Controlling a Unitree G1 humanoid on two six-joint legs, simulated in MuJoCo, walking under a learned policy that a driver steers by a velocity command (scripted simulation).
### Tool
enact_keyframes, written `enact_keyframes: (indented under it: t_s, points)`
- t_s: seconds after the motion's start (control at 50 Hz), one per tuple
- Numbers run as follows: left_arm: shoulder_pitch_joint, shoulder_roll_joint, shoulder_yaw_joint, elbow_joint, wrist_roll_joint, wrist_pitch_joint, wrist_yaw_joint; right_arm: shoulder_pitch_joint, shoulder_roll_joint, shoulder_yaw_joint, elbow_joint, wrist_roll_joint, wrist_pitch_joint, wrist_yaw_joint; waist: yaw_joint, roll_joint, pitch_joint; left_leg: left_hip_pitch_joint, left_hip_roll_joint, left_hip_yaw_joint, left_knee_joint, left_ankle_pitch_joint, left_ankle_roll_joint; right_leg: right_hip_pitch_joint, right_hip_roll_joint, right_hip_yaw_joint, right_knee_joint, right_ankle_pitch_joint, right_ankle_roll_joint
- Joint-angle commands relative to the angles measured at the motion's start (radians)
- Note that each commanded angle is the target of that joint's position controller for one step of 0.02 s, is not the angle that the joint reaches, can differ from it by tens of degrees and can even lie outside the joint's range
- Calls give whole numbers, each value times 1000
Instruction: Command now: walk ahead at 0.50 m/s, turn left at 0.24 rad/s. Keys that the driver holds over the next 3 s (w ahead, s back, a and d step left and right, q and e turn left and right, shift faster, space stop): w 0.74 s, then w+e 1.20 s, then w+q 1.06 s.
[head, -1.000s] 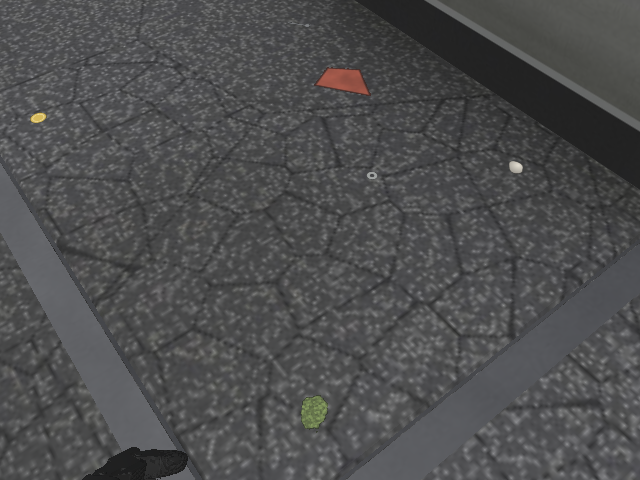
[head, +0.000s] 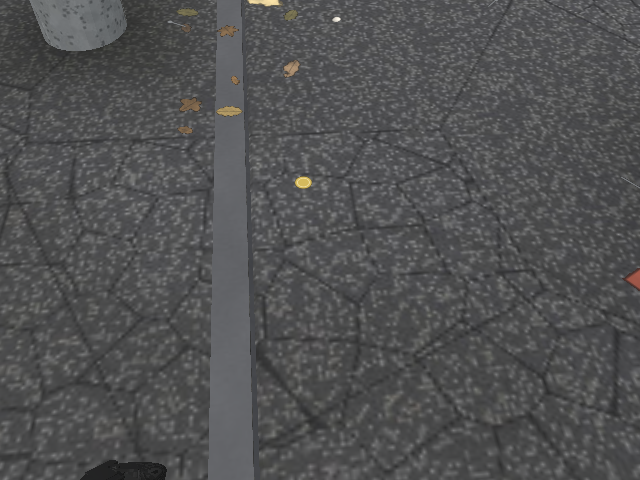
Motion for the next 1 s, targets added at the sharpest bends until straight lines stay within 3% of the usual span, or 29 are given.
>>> enact_keyframes:
  t_s: [0.02,0.04,0.06,0.08,0.1,0.12,0.18,0.22,0.3,0.38,0.44,0.5,0.54,0.56,0.58,0.6,0.62,0.64,0.66,0.7,0.76,0.8,0.88,1.0]
  points:
    - [253,161,57,15,2,-33,27,-33,-158,-30,-43,-3,-17,-1,179,55,-128,-125,200,-36,359,885,34,416,15,6,-90,-50,-70]
    - [414,234,70,24,22,-38,43,-11,-86,-9,-73,-1,-22,2,223,-61,-273,-274,137,16,661,558,16,637,-224,278,-106,-207,-120]
    - [402,321,94,46,25,-28,36,140,-32,-3,-73,29,-19,6,129,-315,-314,-582,-41,86,916,-135,-21,784,-418,771,-265,-251,-250]
    - [321,217,76,34,-7,-17,26,72,-108,-9,-50,-9,-10,-1,117,-109,-180,-673,37,26,980,-82,-6,668,-379,773,-297,-367,-237]
    - [242,147,59,22,-15,-18,21,-22,-111,-11,-63,-10,-10,8,108,-19,-67,-669,75,32,951,12,-8,538,-332,587,-303,-327,-217]
    - [213,114,50,28,-8,-22,18,-69,-94,-4,-73,-9,-11,15,99,9,-28,-648,106,44,903,60,-12,463,-279,463,-322,-202,-193]
    - [245,99,40,73,-16,-45,20,-68,-70,4,-67,-25,13,32,68,-69,-28,-584,141,87,822,93,-38,396,-196,275,-354,56,-162]
    - [282,110,43,99,-26,-58,16,-94,-59,9,-71,-29,20,38,63,-62,-25,-625,157,114,793,117,-52,409,-189,226,-376,134,-177]
    - [343,109,42,140,-30,-56,16,-272,-41,24,-122,-28,22,45,96,-51,26,-744,205,174,641,243,-86,442,-159,147,-429,183,-181]
    - [398,120,42,176,-29,-54,16,-414,-11,45,-159,-19,15,49,132,-52,37,-695,192,224,414,353,-91,467,-138,84,-419,275,-161]
    - [435,130,42,201,-23,-49,21,-478,-21,47,-176,-15,10,45,148,-53,46,-662,172,240,318,357,-70,527,-168,83,-390,329,-159]
    - [424,144,45,218,-17,-42,30,-465,-41,40,-176,-17,4,37,121,-55,43,-601,147,241,258,274,-27,594,-204,84,-318,473,-148]
    - [397,156,46,223,-18,-34,33,-299,-64,24,-119,-24,-7,24,42,-46,-42,-383,90,263,180,239,13,595,-182,50,-114,685,-122]
    - [393,144,41,220,-22,-32,34,-138,-98,8,-65,-37,-18,14,-21,-15,-136,-154,117,230,154,260,47,496,-141,16,77,605,-102]
    - [406,84,22,175,-38,-35,30,17,-187,-16,-43,-61,-23,0,-61,118,-271,127,372,-72,134,157,118,241,-67,-35,400,239,-71]
    - [501,46,20,175,-43,-31,29,24,-244,-33,-35,-43,-11,5,-9,282,-341,244,568,-484,14,162,227,-25,99,-16,673,-465,-54]
    - [412,137,45,180,-16,-22,35,-49,-178,-23,-37,-3,-3,10,4,121,-215,139,507,-422,-9,93,200,-103,34,83,720,-406,-69]
    - [350,118,42,161,-17,-28,27,-136,-120,-8,-46,2,-5,13,37,94,-86,-4,465,-278,-44,124,175,-113,-5,80,683,-317,-71]
    - [324,95,37,160,-19,-30,21,-180,-78,3,-46,-3,-12,16,63,74,-36,-98,412,-180,-84,191,142,-79,-39,74,622,-260,-68]
    - [348,75,33,178,0,-7,10,-195,-45,14,-26,0,-25,11,108,100,-11,-206,344,-57,-132,296,101,8,-67,60,555,-219,-43]
    - [313,57,32,172,2,13,-4,-141,-70,6,10,7,-46,11,120,81,-4,-214,331,20,-177,383,111,-19,-74,39,519,-159,-18]
    - [234,58,32,151,-4,19,-8,-108,-77,3,28,2,-50,9,102,73,30,-202,327,70,-211,365,100,-95,-81,52,475,-85,-8]
    - [111,51,29,113,-12,17,-9,-62,-64,9,56,1,-51,6,77,69,61,-156,310,174,-220,438,63,-161,-56,60,332,48,-4]
    - [-58,26,8,48,-4,8,-19,17,-61,16,105,-5,-49,-13,29,72,89,-17,335,289,-167,662,35,-137,-30,-57,103,92,-44]
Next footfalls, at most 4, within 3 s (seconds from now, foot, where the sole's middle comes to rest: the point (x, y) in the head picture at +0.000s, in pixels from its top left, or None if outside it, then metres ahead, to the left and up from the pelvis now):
0.02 right None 0.18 -0.11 -0.77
0.56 left None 0.46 0.09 -0.77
1.14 right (338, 350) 0.75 -0.08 -0.77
1.66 left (297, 236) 1.10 -0.01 -0.77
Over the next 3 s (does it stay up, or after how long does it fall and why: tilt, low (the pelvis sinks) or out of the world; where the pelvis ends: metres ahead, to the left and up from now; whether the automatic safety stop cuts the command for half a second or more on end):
stays up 1.50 -0.36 0.02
